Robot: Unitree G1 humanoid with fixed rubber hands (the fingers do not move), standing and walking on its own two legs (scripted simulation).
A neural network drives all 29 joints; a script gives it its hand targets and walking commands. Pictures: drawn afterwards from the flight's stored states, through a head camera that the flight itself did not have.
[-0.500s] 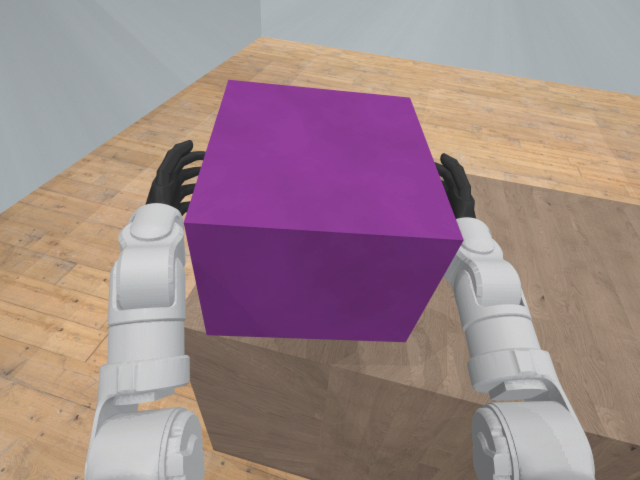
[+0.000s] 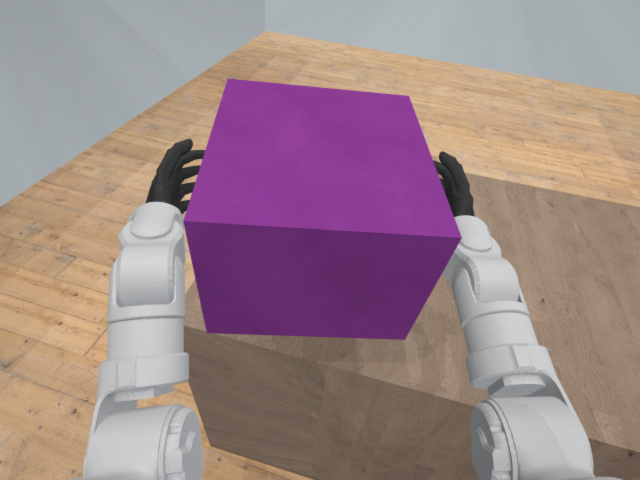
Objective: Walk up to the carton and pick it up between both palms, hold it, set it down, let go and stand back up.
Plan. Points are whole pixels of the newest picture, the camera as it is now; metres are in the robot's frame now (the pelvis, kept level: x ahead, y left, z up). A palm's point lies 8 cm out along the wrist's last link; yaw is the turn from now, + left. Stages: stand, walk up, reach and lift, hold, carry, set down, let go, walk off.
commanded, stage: hold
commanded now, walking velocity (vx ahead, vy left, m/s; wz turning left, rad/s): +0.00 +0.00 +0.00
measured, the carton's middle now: (314, 206) +0.40 -0.01 +0.16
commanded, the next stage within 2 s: set down in 1.52 s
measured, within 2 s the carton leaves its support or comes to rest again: neither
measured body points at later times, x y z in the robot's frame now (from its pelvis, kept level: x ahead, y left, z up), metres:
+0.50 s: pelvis +0.00 +0.01 +0.00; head -0.04 +0.03 +0.45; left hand +0.37 +0.17 +0.19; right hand +0.37 -0.18 +0.18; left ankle +0.01 +0.11 -0.75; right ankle +0.03 -0.11 -0.75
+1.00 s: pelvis +0.00 +0.00 +0.00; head -0.04 +0.02 +0.45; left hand +0.37 +0.17 +0.19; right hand +0.37 -0.18 +0.18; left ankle +0.01 +0.11 -0.75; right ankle +0.03 -0.11 -0.75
